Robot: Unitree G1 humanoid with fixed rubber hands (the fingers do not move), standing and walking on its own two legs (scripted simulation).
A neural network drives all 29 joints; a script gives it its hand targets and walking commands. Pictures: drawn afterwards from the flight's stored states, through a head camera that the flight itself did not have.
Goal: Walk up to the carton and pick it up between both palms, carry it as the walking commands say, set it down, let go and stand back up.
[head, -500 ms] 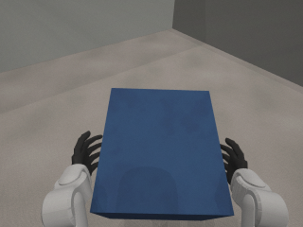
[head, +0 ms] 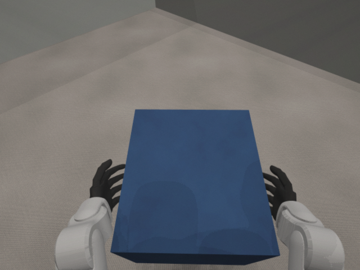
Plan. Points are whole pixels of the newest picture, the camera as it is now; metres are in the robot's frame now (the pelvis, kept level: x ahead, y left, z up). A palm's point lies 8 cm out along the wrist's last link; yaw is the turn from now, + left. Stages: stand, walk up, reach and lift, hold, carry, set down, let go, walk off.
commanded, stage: carry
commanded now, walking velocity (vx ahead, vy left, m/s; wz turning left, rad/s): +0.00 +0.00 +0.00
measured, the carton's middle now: (190, 188) +0.31 -0.01 +0.01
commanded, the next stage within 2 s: none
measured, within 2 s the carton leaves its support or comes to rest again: neither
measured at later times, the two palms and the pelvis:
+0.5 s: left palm (136, 245) +0.17 +0.09 +0.10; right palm out of the picture +0.12 -0.25 +0.07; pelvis -0.10 -0.05 +0.01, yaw -6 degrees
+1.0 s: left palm out of the picture +0.12 +0.11 +0.11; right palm out of the picture +0.08 -0.23 +0.11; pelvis -0.13 -0.04 +0.01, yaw -9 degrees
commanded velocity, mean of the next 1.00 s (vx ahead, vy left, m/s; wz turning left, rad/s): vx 0.00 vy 0.00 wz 0.00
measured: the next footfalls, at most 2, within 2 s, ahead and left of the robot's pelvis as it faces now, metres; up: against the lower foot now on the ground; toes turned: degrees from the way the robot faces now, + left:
left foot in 0.06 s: +0.01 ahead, +0.12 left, +0.00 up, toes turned +10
right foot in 0.52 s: -0.08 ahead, -0.17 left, +0.00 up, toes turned -1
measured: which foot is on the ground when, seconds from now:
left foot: up 0.00-0.04, down 0.06-0.54, up 0.56-0.78, down 0.80-1.00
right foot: down 0.00-0.34, up 0.36-0.50, down 0.52-1.00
